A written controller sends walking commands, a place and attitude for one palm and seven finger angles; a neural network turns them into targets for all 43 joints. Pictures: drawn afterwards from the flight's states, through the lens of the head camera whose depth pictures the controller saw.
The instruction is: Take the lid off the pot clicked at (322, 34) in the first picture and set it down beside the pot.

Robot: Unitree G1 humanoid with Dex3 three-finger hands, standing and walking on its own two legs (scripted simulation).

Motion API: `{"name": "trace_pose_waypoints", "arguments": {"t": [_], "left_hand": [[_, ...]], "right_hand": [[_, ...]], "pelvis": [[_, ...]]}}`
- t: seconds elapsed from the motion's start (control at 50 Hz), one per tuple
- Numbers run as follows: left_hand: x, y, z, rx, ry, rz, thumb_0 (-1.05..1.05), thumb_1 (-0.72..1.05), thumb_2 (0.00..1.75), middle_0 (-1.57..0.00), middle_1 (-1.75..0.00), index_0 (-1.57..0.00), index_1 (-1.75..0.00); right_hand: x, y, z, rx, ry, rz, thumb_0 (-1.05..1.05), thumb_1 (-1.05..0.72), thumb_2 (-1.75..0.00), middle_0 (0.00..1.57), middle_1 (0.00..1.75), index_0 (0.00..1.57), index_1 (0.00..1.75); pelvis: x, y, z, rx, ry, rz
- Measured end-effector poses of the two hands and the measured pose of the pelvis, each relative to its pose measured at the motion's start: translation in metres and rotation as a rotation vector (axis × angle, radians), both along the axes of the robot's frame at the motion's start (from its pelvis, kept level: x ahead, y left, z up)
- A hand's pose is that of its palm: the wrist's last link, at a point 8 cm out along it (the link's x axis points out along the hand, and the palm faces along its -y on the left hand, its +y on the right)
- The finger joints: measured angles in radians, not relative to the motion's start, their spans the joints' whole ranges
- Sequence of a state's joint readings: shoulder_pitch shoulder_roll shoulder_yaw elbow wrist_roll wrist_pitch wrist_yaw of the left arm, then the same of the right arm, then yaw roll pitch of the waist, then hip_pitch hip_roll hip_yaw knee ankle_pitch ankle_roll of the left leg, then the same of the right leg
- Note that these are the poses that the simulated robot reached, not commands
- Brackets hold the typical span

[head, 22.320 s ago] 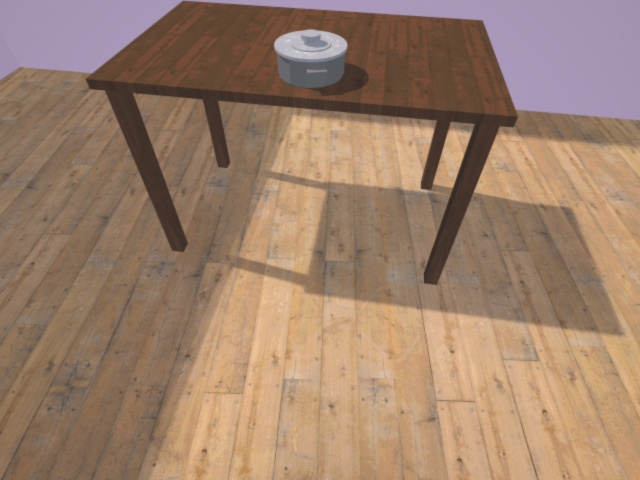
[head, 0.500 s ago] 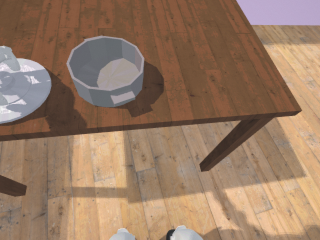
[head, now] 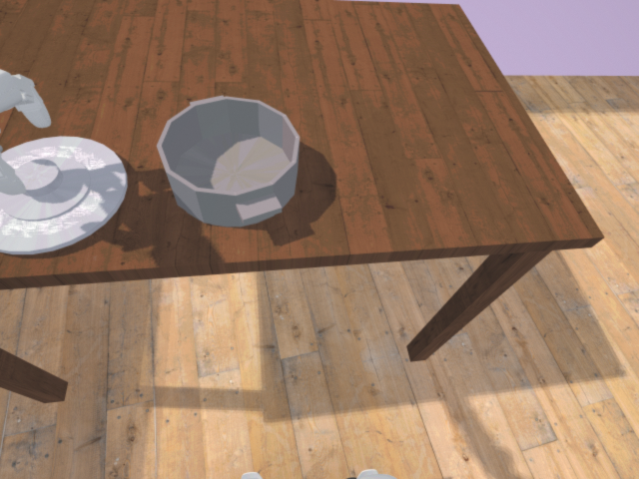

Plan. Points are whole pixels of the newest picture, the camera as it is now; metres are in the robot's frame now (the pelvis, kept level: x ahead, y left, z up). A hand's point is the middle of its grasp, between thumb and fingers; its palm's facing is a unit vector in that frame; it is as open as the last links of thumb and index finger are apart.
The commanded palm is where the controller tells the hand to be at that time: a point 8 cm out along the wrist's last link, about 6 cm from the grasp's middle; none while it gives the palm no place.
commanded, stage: raise the empty hand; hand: left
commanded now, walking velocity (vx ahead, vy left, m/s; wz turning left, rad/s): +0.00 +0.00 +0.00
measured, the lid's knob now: (38, 177) +0.50 +0.35 +0.05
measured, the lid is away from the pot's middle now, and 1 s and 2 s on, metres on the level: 0.25 0.25 0.25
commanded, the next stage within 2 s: draw the hand back to the body in 0.70 s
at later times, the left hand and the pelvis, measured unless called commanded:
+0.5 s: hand out of the picture +0.47 +0.34 +0.18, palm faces -0.36 -0.13 -0.92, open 11.1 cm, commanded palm +0.50 +0.33 +0.25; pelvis +0.00 +0.00 +0.01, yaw +0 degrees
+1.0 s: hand out of the picture +0.47 +0.32 +0.19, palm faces -0.33 -0.12 -0.94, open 11.1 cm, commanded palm +0.46 +0.32 +0.25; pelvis +0.01 -0.01 +0.01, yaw +1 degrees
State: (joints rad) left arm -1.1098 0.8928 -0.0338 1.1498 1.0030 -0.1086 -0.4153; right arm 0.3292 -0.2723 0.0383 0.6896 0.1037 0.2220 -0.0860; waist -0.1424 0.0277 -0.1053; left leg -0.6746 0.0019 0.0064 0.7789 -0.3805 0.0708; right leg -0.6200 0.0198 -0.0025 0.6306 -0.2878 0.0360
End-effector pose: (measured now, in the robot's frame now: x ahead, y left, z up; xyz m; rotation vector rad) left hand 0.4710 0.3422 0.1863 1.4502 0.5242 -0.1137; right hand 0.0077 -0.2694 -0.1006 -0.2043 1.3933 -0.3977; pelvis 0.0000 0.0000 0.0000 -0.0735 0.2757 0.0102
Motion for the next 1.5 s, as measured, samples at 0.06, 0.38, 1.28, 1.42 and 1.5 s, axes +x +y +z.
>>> {"name": "trace_pose_waypoints", "arguments": {"t": [0.06,0.38,1.28,1.42,1.5], "left_hand": [[0.000,-0.001,0.006,0.013,0.000,0.004,0.00,-0.01,0.66,-0.36,-0.85,-0.36,-0.85],[-0.002,-0.001,0.038,0.014,-0.021,0.034,0.00,-0.01,0.66,-0.36,-0.85,-0.36,-0.85],[-0.045,-0.022,0.060,0.049,-0.107,-0.006,0.00,-0.01,0.66,-0.36,-0.85,-0.36,-0.85],[-0.070,-0.036,0.064,-0.756,-0.667,0.040,0.00,-0.01,0.66,-0.37,-0.85,-0.37,-0.85],[-0.079,-0.041,0.061,-0.991,-0.877,0.131,0.00,-0.01,0.66,-0.37,-0.85,-0.36,-0.84]], "right_hand": [[0.001,0.000,0.001,0.003,-0.003,0.002,0.00,-0.90,-0.90,0.20,0.30,0.20,0.30],[0.005,-0.003,0.004,0.008,-0.021,0.007,0.00,-0.90,-0.90,0.20,0.30,0.20,0.30],[0.087,-0.001,0.010,0.106,-0.199,0.137,0.00,-0.90,-0.90,0.20,0.30,0.20,0.30],[0.122,0.012,0.027,0.091,-0.344,0.273,0.00,-0.90,-0.90,0.20,0.30,0.20,0.30],[0.135,0.012,0.037,0.079,-0.410,0.301,0.00,-0.90,-0.90,0.20,0.30,0.20,0.30]], "pelvis": [[0.000,0.000,0.001,0.001,-0.005,0.002],[0.001,-0.002,0.007,0.007,-0.031,0.004],[0.003,-0.012,0.018,0.034,-0.115,0.027],[0.004,-0.020,0.024,0.047,-0.195,0.018],[0.010,-0.028,0.027,0.047,-0.221,0.009]]}}
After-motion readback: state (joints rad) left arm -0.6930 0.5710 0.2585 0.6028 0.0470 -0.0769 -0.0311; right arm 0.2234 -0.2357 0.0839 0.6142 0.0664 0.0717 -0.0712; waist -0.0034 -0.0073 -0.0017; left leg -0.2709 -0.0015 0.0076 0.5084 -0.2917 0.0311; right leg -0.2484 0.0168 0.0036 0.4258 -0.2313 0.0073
